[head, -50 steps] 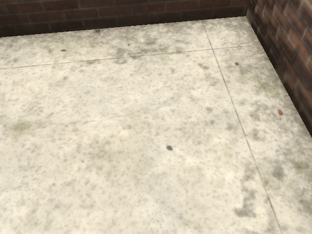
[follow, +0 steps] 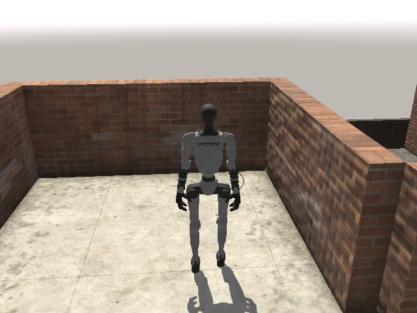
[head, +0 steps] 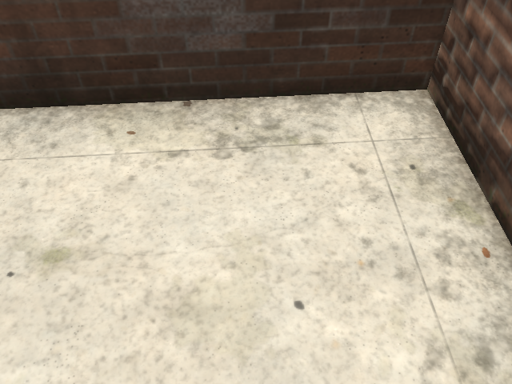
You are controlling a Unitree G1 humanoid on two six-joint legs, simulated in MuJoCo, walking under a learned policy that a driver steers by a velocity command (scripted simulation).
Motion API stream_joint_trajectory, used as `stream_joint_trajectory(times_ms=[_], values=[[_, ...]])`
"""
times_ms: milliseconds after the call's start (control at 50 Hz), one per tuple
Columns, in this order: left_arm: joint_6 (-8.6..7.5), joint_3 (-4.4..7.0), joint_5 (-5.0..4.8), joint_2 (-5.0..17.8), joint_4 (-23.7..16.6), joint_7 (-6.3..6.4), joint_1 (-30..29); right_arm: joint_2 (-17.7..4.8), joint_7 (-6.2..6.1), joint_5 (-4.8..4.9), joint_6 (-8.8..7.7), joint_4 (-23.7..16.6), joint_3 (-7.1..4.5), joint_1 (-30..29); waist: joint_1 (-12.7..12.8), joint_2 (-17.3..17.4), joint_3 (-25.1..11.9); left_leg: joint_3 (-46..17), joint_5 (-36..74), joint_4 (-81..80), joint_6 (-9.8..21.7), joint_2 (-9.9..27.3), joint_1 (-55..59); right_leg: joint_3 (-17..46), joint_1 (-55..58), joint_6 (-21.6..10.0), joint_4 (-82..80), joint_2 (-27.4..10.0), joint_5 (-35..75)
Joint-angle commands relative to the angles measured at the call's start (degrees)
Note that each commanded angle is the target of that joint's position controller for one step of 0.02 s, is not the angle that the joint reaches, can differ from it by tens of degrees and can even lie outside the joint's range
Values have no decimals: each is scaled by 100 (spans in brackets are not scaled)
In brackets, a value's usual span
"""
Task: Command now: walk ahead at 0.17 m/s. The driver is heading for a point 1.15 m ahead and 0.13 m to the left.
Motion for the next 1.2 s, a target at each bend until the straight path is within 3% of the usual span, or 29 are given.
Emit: stream_joint_trajectory(times_ms=[20, 60, 100, 160, 200, 220, 240, 260, 280, 300, 340, 380, 440, 520, 580, 640, 680, 700, 720, 740, 760, 780, 800, 840, 920, 980, 1040, 1140, 1200], values=[[17, 119, 47, 470, -196, -41, 170, -679, 15, -17, 46, -70, -181, 660, -148, 379, 935, -1122, -2610, -981, 575, 724, -920, 303, -636, -204, 165, -72, -2067], [-49, 82, 123, 227, -436, -121, -189, -880, 15, -5, 32, -2, -281, 1005, -324, 840, 1270, -2096, -3167, -1595, 965, 1473, -560, -136, -1440, -151, 1112, 101, -1434], [-163, 128, 166, 347, -671, -186, -448, -940, 21, -48, -30, -22, -345, 978, -337, 791, 1304, -2445, -2598, -1764, 1205, 1870, -297, -8, -1874, -203, 1711, -188, -1167], [-335, 209, 79, 467, -863, -265, -448, -941, 56, -61, -160, -90, -386, 758, -154, 630, 1137, -1961, -1535, -1462, 1112, 1717, -64, 38, -1649, -247, 1329, -286, -1193], [-400, 240, 12, 342, -688, -279, 198, -958, 74, 6, -203, -187, -404, 397, 240, 499, 950, -1291, -922, -962, 890, 1307, -817, -285, -108, -249, 427, 26, -580], [-414, 308, 3, 409, -443, -252, 879, -911, 88, 0, -235, -243, -393, 279, 505, 272, 734, -947, -508, -380, 750, 1024, -1427, -232, 1051, -250, 145, 164, -523], [-455, 434, 72, 781, -272, -177, 1656, -677, 134, -16, -306, -381, -320, 83, 856, -639, 465, -234, -90, 1159, 504, 490, -2144, 982, 2040, -393, -600, -676, -1199], [-411, 600, 50, 1447, -129, -142, 2386, -358, 188, -6, -354, -652, -246, 141, 917, -2086, 140, 503, -1145, 2993, 254, -217, -3338, 3483, 2687, -954, -1589, -2043, -2418], [-330, 510, 59, 1123, -141, -125, 2053, -784, 225, -190, -328, -732, -350, -168, 645, -1164, 493, -22, -1325, 4024, 367, 87, -3626, 3874, 2091, -1123, -1670, -2245, -2572], [-337, 445, 87, 967, -375, -142, 1387, -659, 288, -189, -337, -792, -339, -359, 355, -485, 789, -217, -751, 4299, 438, 373, -3729, 3336, 1601, -1061, -1636, -2100, -2399], [-420, 373, 70, 822, -589, -150, 781, -524, 375, -116, -375, -745, -330, -324, 36, -118, 761, -253, 66, 4060, 386, 608, -3376, 2344, 1144, -877, -1797, -1673, -1237], [-504, 285, 40, 647, -518, -116, 858, -560, 410, -146, -287, -711, -360, -233, -77, -231, 602, -88, 361, 3834, 257, 606, -3223, 1632, 1229, -755, -1783, -1368, -5], [-561, 226, 20, 654, -335, -87, 1288, -555, 420, -129, -179, -898, -373, -716, -56, -353, 582, 163, 621, 3546, 127, 542, -3538, 1029, 1462, -758, -1638, -1226, 1685], [-583, 158, 35, 640, -322, -89, 1363, -464, 432, -71, -159, -1372, -289, -1908, 96, -467, 812, 468, 1173, 2172, 56, 373, -3342, 568, 1186, -757, -1692, -1015, 2498], [-609, 168, 31, 748, -269, -62, 1457, -505, 425, -29, -165, -1558, -257, -2329, 150, -570, 852, 654, 1415, 1307, 209, 200, -2774, 427, 1237, -749, -1685, -1086, 3025], [-633, 209, 46, 906, -266, -43, 1263, -718, 347, -34, -211, -1544, -340, -1989, -136, -577, 583, 687, 1172, 1012, 544, -43, -2047, 280, 1666, -697, -1031, -1236, 4712], [-583, 259, 70, 1044, -291, -26, 1075, -946, 262, -45, -285, -1117, -486, -647, -703, -538, -133, 683, 946, 740, 770, -312, -744, 147, 1771, -589, 581, -1172, 5475], [-557, 260, 42, 1039, -325, -41, 1034, -1138, 212, -125, -326, -840, -587, 222, -1046, -402, -565, 376, 895, 491, 906, -20, 464, 51, 1088, -522, 1828, -986, 4508], [-541, 204, 32, 741, -470, -72, 1211, -1669, 180, -246, -342, -736, -724, 1009, -1142, 329, -1253, -1370, -24, 368, 1168, 1475, 1592, -180, 27, -477, 3771, -531, 1806], [-524, 210, -169, 378, -498, -174, 1780, -1814, 249, -164, -260, -792, -764, 757, -657, 1419, -1689, -4450, -820, -858, 2007, 2580, 2422, 250, -1800, -326, 5666, 534, -1824], [-491, 282, -33, 792, -640, -162, 1140, -1571, 286, -4, -232, -921, -714, -55, -453, 500, -865, -3922, -1543, -1147, 1800, 2300, 1639, 686, -2358, -437, 5762, 11, -1264], [-511, 308, 19, 844, -817, -190, 524, -1138, 303, 29, -273, -1012, -589, -527, -387, 129, -187, -3031, -1256, -1265, 1601, 2104, 777, 643, -2398, -450, 5441, -228, -746], [-517, 301, 26, 711, -835, -197, 402, -870, 309, -7, -331, -955, -510, -653, -177, -167, 194, -2411, -447, -1435, 1401, 1856, 75, 644, -2107, -437, 5017, -421, -499], [-371, 281, 164, 476, -781, -237, 584, -615, 240, -23, -437, -783, -399, -499, 129, -30, 244, -1520, 547, -1521, 1110, 1432, -563, 647, -1487, -318, 4438, -609, -403], [-189, 302, 176, 519, -1026, -306, 37, -915, 212, -12, -541, -622, -409, 48, 162, 146, 411, -891, 1301, -1724, 1082, 1222, -539, 391, -1951, -117, 3777, -719, 25], [-167, 307, 134, 626, -1337, -338, -837, -913, 224, 6, -523, -589, -373, 409, -47, 182, 585, -657, 1774, -1828, 978, 1105, -189, 217, -2525, 24, 2956, -775, 661], [-192, 255, 76, 550, -1553, -356, -1475, -889, 217, 12, -523, -539, -336, 729, -228, 258, 590, -384, 2506, -1732, 820, 984, 128, 9, -2461, 75, 1999, -623, 1129], [-248, 214, 59, 563, -1813, -350, -2210, -918, 148, -48, -506, -377, -315, 1204, -451, 374, 626, -273, 3411, -1423, 852, 1171, 1117, -194, -2491, -100, 1086, -363, 1103], [-322, 256, 60, 669, -1851, -318, -2057, -1037, 98, -93, -493, -370, -342, 1028, -221, 445, 525, -172, 4751, -876, 848, 1334, 1481, -265, -1978, -368, 718, -132, 491]])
